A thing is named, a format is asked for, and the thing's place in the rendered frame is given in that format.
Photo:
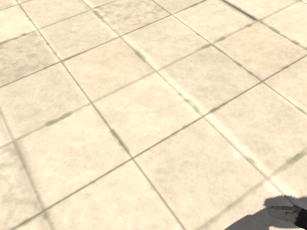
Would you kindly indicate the right robot hand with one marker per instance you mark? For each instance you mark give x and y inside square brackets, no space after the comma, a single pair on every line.
[294,214]

